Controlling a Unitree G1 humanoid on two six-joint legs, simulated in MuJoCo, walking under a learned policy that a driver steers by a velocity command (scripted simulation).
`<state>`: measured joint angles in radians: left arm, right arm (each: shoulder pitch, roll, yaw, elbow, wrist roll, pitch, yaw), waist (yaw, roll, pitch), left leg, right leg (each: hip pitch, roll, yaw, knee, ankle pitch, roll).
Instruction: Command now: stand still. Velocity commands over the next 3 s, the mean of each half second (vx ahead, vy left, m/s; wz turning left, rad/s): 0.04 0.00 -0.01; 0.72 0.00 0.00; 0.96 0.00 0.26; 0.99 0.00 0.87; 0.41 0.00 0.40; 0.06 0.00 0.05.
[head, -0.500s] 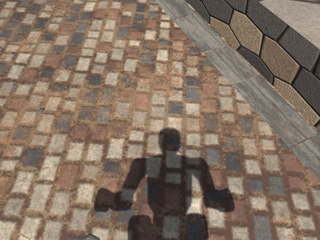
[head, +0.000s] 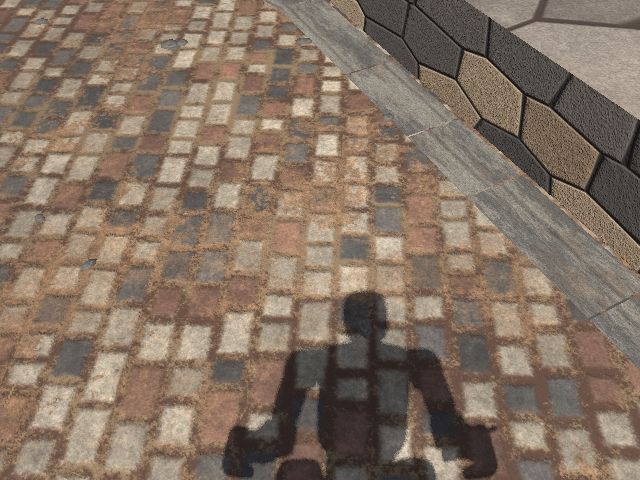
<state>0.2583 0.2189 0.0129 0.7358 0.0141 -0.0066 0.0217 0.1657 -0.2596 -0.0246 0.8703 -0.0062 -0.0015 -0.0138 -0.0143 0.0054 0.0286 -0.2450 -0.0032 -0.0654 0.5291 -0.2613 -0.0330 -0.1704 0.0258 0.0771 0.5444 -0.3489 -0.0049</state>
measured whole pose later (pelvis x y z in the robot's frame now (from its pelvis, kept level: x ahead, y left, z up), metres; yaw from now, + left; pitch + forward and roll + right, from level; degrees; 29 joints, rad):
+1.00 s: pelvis +0.23 +0.08 +0.00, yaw +0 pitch +2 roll +0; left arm 0.10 0.25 0.02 0.69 -0.03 -0.09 -0.03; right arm 0.53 -0.19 0.02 1.03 0.00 -0.11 0.01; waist -0.10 -0.03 -0.04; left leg 0.11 -0.03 0.04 0.17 -0.32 0.04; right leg -0.83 -0.12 0.00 0.86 0.11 -0.02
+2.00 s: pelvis +1.11 +0.19 +0.00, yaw +36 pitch +1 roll -2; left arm -0.04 0.26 0.03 0.56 0.00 -0.13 0.00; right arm 0.44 -0.23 -0.05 0.75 0.04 -0.06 -0.01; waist -0.11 -0.03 0.04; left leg -0.05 -0.16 -0.24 0.42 -0.34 0.14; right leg -0.67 -0.06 0.18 0.61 0.05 0.06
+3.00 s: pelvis +1.39 +0.36 +0.00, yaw +47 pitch +0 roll -1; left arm 0.20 0.26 0.01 0.92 0.01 0.01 0.02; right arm 0.15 -0.23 -0.03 0.74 -0.01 0.01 -0.01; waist 0.02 0.00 0.02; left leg -0.32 -0.04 -0.04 0.56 -0.24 0.03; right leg -0.14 -0.02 -0.01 0.51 -0.37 0.03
